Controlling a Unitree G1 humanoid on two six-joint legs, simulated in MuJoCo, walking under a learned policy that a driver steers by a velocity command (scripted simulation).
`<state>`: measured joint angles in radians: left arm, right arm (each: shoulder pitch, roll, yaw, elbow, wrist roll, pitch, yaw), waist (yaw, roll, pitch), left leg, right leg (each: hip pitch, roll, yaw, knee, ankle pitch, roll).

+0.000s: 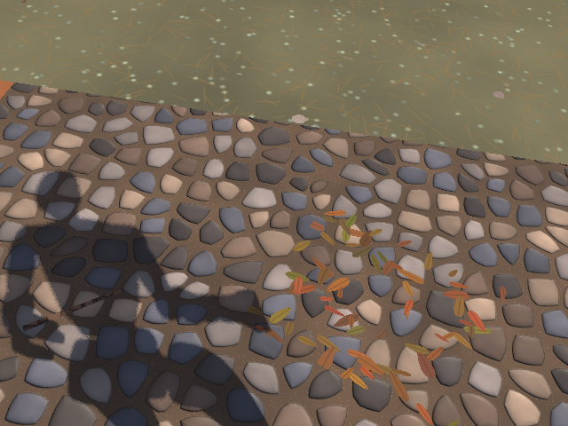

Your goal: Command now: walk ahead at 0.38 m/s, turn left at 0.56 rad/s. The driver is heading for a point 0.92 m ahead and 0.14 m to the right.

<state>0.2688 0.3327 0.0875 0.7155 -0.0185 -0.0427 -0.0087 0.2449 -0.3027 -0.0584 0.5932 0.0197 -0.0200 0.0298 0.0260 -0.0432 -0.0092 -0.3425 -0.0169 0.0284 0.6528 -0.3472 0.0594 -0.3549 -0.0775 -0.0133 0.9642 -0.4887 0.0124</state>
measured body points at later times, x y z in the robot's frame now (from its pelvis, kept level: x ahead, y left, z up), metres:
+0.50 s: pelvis +0.26 +0.00 +0.00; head +0.30 +0.01 +0.44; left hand +0.46 +0.26 -0.09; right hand +0.31 -0.29 -0.12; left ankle +0.05 +0.10 -0.64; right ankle +0.36 -0.08 -0.72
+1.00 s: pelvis +0.56 +0.05 +0.01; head +0.58 +0.06 +0.46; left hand +0.68 +0.32 -0.11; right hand +0.68 -0.24 -0.06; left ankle +0.64 +0.14 -0.72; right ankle +0.41 -0.06 -0.64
